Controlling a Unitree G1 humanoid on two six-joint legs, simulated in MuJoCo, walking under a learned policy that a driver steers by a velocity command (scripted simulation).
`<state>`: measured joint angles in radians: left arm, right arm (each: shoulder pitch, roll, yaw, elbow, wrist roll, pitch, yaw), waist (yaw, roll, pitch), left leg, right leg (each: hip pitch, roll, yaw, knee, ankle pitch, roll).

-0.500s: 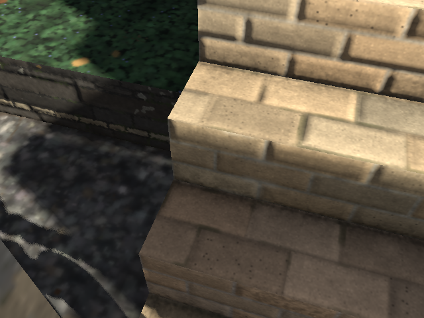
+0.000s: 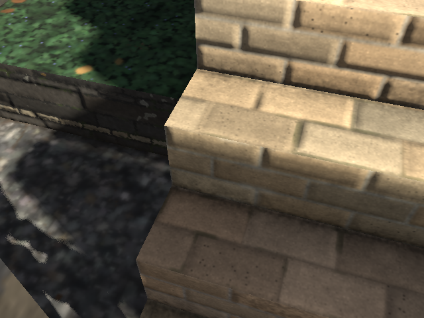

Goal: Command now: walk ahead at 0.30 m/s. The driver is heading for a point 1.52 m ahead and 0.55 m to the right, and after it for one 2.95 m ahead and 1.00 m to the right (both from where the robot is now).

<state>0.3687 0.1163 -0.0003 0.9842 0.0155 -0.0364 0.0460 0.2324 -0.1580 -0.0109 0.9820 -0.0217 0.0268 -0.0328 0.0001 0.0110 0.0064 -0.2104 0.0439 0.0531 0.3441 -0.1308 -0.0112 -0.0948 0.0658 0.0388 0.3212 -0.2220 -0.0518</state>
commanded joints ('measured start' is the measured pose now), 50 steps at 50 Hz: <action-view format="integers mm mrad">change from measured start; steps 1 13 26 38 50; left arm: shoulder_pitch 10 -64 -178 -211 -206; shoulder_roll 95 91 122 128 146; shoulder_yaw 11 -12 -20 -28 -44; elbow -62 -124 -159 -156 -170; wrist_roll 1 -34 -18 -7 -8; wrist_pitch -23 -64 -57 -52 -57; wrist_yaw -15 -6 -22 -38 -28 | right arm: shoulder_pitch -10 -59 -120 -171 -191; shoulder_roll -81 -78 -95 -110 -128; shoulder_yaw -8 -3 8 17 22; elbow -60 -151 -165 -171 -183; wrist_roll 2 19 14 7 -4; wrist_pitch -20 -55 -62 -68 -66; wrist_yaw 0 -11 -8 4 9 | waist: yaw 1 -19 -19 -11 -22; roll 1 -58 -7 -3 -11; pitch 68 -42 -76 -65 -50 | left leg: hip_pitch -25 43 93 112 107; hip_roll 62 66 96 122 110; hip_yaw -60 -74 -66 -81 -99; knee -68 -39 -38 -101 -141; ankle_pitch -74 139 237 170 65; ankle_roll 57 55 45 33 29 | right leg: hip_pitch -76 57 56 28 -3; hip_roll -142 -155 -162 -150 -149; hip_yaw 139 118 129 125 132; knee -100 -32 -12 -106 -138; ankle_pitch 0 550 511 269 180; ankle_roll -43 -18 -8 9 4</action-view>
